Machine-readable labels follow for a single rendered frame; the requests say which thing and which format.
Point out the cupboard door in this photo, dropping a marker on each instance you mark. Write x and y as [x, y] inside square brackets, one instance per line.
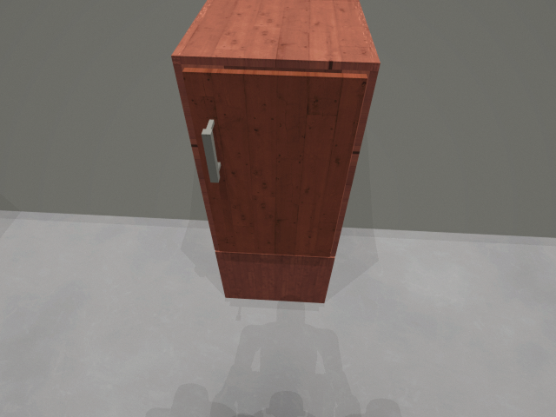
[284, 140]

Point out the handle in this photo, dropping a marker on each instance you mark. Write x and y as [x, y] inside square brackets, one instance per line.
[210, 153]

